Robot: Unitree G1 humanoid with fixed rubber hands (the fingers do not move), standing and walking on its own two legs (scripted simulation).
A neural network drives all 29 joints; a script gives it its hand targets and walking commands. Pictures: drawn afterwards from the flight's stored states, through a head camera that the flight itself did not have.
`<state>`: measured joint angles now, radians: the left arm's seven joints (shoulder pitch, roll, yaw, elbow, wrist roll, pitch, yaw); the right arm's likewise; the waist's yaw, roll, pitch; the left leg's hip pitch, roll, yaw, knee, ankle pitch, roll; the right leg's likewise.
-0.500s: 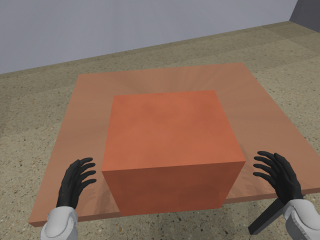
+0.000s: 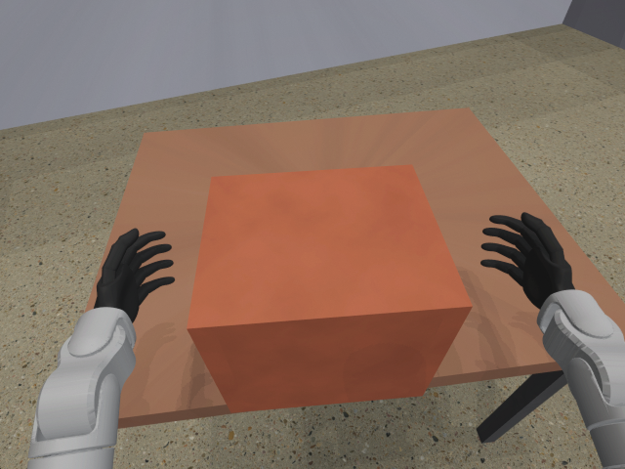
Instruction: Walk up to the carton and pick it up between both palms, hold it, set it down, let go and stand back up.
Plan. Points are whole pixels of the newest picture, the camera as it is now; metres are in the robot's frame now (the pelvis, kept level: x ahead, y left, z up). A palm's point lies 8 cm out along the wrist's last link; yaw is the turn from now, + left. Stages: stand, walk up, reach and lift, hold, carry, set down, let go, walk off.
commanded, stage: reach and lift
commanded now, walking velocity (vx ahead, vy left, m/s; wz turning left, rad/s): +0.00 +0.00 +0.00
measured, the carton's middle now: (320, 290) +0.37 +0.02 +0.01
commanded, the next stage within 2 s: none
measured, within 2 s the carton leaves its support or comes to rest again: neither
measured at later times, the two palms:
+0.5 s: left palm (110, 233) +0.34 +0.26 +0.16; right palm (540, 209) +0.38 -0.24 +0.16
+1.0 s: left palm (117, 203) +0.39 +0.26 +0.17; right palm (524, 173) +0.42 -0.23 +0.18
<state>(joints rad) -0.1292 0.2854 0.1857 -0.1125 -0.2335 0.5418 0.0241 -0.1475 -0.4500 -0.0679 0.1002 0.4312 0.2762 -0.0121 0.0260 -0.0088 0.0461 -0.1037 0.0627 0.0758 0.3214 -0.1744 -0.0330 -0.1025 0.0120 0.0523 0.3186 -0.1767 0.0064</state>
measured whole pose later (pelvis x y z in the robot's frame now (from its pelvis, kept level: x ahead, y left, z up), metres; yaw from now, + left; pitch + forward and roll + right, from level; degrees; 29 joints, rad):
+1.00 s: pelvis -0.01 -0.01 +0.00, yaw +3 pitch +5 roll -1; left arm -0.79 0.43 0.11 0.48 -0.23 0.58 0.03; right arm -0.83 -0.53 0.00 0.76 0.49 0.33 0.03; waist 0.00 -0.04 -0.03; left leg -0.29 0.06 0.00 0.36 -0.14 -0.04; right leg -0.25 0.02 0.00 0.31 -0.14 0.00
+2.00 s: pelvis -0.02 +0.00 -0.02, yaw +2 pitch +16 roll -1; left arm -0.76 0.24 -0.02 0.99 -0.25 -0.12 0.05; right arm -0.79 -0.37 0.13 1.13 0.42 -0.19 0.01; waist 0.07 0.01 -0.17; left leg -0.60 0.07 0.00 0.52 -0.19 -0.04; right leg -0.56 0.03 0.01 0.47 -0.18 0.00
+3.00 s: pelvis -0.02 +0.00 -0.02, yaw +2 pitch +16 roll -1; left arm -0.80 0.18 0.05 1.17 -0.18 -0.28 0.10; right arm -0.82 -0.27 0.02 1.19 0.27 -0.20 -0.02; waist 0.05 0.01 -0.19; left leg -0.60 0.06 0.00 0.52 -0.19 -0.03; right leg -0.56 0.02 0.01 0.46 -0.18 0.01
